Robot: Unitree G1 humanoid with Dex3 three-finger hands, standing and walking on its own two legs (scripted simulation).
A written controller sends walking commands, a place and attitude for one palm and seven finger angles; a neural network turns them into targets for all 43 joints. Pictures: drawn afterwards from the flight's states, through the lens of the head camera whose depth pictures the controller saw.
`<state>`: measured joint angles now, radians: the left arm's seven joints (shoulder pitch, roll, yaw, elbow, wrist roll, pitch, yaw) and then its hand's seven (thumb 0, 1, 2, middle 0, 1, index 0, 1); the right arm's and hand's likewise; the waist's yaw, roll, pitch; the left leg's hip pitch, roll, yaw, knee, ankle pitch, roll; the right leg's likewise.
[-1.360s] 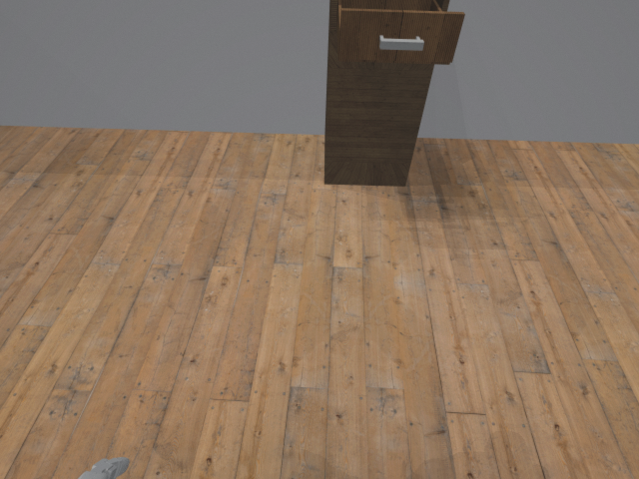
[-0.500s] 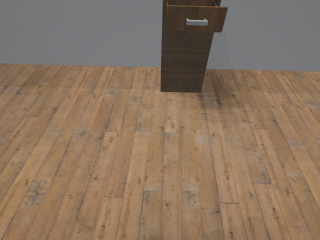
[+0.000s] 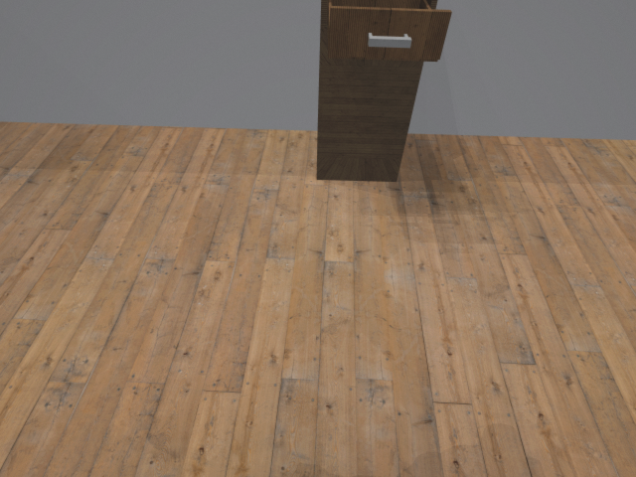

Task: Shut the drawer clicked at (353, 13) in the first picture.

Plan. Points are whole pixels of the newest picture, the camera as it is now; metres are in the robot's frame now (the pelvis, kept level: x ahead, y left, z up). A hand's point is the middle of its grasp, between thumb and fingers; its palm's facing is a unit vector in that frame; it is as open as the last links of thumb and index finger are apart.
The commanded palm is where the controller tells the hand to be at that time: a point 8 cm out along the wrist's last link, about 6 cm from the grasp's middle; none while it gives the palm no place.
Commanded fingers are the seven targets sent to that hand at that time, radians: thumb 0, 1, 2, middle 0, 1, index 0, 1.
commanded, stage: look at it before walking up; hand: left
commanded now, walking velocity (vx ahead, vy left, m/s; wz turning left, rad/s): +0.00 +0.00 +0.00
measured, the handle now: (388, 39) +1.30 -0.14 +0.03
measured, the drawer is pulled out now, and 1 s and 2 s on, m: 0.28 0.28 0.28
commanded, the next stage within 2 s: walk to a spot facing it in 0.08 s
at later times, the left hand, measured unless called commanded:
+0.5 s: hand out of the picture +0.07 +0.19 -0.18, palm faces -0.13 -0.96 -0.24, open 7.4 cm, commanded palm none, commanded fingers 0.00 0.90 0.90 -0.20 -0.30 -0.20 -0.30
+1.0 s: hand (230, 440) +0.21 +0.15 -0.19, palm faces -0.23 -0.96 -0.18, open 7.4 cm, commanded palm none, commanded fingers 0.00 0.90 0.90 -0.20 -0.30 -0.20 -0.30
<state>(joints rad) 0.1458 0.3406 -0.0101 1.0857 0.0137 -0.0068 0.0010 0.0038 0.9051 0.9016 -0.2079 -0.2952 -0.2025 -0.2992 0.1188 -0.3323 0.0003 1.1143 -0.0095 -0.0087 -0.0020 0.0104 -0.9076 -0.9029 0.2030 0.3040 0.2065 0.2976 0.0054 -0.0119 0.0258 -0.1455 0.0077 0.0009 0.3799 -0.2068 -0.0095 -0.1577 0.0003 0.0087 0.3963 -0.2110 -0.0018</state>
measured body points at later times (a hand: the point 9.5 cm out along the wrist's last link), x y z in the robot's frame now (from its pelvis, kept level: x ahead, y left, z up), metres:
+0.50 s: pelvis +0.04 -0.02 -0.01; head +0.04 -0.03 +0.44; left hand +0.08 +0.24 -0.16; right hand +0.04 -0.28 -0.17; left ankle +0.00 +0.13 -0.75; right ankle +0.03 -0.11 -0.73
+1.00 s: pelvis +0.22 -0.03 -0.01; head +0.25 -0.03 +0.43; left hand +0.23 +0.20 -0.17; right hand +0.29 -0.29 -0.14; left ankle +0.37 +0.04 -0.72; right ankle +0.05 -0.12 -0.74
